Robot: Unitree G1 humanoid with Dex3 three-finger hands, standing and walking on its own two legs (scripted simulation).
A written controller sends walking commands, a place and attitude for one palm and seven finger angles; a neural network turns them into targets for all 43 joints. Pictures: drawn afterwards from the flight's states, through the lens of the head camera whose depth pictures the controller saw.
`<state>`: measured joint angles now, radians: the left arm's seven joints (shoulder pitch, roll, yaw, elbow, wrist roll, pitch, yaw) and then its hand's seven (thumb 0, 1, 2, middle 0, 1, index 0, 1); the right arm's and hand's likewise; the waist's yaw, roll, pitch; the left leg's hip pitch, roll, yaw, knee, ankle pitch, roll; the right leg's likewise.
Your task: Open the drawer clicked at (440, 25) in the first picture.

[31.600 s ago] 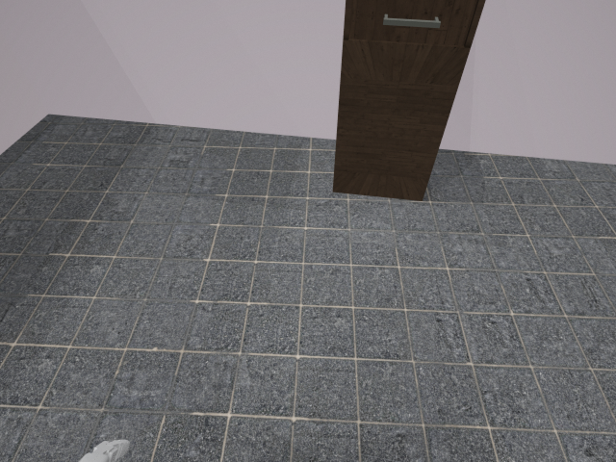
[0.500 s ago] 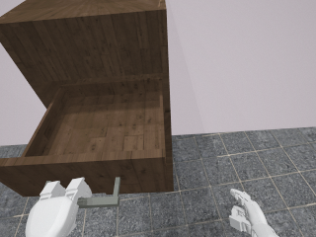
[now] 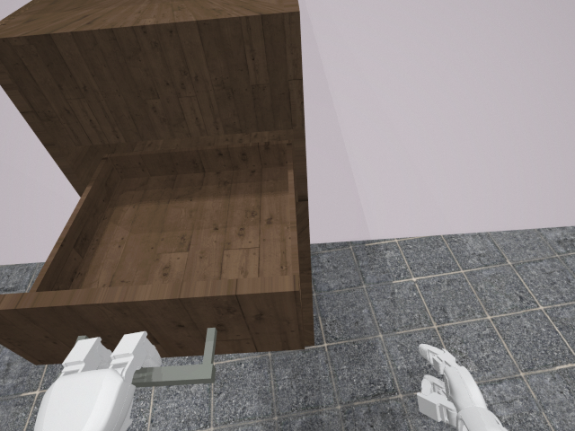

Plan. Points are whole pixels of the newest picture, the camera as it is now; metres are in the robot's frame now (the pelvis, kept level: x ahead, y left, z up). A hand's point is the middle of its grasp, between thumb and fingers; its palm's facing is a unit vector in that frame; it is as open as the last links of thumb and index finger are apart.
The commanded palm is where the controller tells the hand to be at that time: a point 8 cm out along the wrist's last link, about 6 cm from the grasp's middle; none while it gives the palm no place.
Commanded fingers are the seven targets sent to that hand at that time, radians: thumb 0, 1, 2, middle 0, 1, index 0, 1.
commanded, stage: open the thumb to release the handle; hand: left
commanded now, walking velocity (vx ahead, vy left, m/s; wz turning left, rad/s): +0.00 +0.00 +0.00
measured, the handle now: (141, 359) +0.18 +0.20 +0.07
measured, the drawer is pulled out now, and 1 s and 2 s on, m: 0.30 0.29 0.29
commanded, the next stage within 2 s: lift the hand off the handle in 0.56 s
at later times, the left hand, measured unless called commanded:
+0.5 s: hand (116, 400) +0.14 +0.23 +0.05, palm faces +0.03 -0.13 -0.99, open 11.0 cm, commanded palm +0.11 +0.23 +0.10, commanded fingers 0.00 -0.50 0.30 -0.30 -1.20 -0.30 -1.20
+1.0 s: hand (122, 395) +0.15 +0.22 +0.04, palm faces +0.08 -0.14 -0.99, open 13.6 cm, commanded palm +0.12 +0.22 +0.10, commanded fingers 0.00 -0.50 0.30 -0.30 -1.20 -0.30 -1.20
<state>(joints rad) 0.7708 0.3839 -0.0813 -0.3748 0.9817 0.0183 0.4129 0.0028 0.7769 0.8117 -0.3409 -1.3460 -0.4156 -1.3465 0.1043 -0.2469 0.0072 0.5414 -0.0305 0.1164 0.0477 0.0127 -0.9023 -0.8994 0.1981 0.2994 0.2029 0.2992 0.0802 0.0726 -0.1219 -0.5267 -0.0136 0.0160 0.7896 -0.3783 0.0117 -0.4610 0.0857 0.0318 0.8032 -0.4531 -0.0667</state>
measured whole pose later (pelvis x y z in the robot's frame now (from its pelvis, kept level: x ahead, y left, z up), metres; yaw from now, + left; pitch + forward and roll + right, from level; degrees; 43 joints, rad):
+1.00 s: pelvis -0.01 +0.00 +0.00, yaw +2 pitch +4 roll +0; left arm 0.51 0.33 -0.16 -0.24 1.02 0.12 0.35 0.00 -0.49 0.30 -0.31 -1.20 -0.35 -1.27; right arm 0.11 -0.22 0.02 0.59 -0.02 0.11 0.01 0.01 -0.90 -0.90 0.20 0.30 0.20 0.30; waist 0.11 0.08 -0.10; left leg -0.49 -0.04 -0.02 0.76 -0.34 0.02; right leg -0.41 0.07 0.00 0.77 -0.43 -0.06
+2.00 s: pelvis -0.02 +0.01 +0.03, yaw +2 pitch -4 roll +0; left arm 0.34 0.46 -0.11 -0.61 0.86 0.29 0.03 0.00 -0.49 0.30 -0.35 -1.21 -0.33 -1.20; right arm 0.02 -0.24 0.07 0.58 0.03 0.14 0.04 0.01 -0.90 -0.90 0.20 0.30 0.20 0.30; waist 0.12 0.14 -0.04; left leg -0.23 -0.03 -0.01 0.51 -0.22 0.02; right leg -0.14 0.06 0.02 0.51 -0.29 -0.05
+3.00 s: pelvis -0.01 +0.02 +0.03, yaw +3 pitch -2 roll -1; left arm 0.47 0.56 0.14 -0.69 0.58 0.18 -0.03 0.00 -0.49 0.30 -0.32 -1.20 -0.32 -1.20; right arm 0.06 -0.26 0.06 0.54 0.04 0.08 0.02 0.01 -0.90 -0.90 0.20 0.30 0.20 0.30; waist 0.11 0.13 -0.03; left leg -0.27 -0.05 -0.04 0.54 -0.24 0.04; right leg -0.16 0.05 -0.01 0.50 -0.31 -0.03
